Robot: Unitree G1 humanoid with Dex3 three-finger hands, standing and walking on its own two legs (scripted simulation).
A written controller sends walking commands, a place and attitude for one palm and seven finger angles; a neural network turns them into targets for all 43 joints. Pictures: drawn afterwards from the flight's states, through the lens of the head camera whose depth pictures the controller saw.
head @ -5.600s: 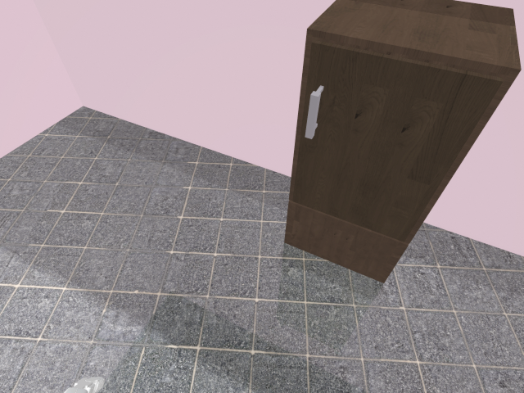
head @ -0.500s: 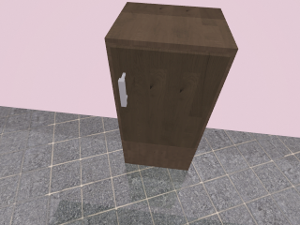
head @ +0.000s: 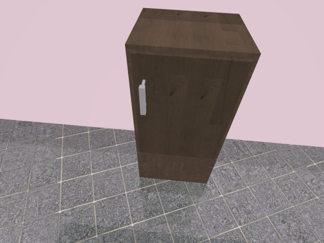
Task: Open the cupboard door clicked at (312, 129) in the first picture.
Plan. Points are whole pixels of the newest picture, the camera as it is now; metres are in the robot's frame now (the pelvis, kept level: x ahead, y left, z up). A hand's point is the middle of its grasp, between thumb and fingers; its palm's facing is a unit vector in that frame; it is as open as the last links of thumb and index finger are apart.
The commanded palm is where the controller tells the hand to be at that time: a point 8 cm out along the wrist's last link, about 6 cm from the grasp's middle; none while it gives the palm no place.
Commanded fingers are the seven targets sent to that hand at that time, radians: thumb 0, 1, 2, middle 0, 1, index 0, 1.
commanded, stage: shuffle to correct the standing spot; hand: left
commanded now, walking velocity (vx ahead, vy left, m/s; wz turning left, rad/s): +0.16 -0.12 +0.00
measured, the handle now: (143, 97) +0.64 +0.11 -0.02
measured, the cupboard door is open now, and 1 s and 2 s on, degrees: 0 0 0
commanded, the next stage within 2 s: come to a stop and stand still in 0.48 s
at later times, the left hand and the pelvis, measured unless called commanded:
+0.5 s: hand out of the picture -0.02 +0.12 -0.18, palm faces +0.01 -0.99 -0.11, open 7.4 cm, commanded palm none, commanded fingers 0.00 0.90 0.90 -0.20 -0.30 -0.20 -0.30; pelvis +0.04 -0.03 -0.01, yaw -3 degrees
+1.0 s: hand out of the picture +0.14 +0.12 -0.18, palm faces +0.04 -0.98 -0.21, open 7.3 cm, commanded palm none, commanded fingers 0.00 0.90 0.90 -0.20 -0.30 -0.20 -0.30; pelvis +0.09 -0.06 -0.01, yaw -2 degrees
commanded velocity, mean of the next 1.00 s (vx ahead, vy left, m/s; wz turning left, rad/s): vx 0.04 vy -0.02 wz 0.00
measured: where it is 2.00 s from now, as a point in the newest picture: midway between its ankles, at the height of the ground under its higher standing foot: outside the picture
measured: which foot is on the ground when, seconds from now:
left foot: down 0.00-0.66, up 0.68-0.86, down 0.88-1.00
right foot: down 0.00-0.42, up 0.44-0.64, down 0.66-1.00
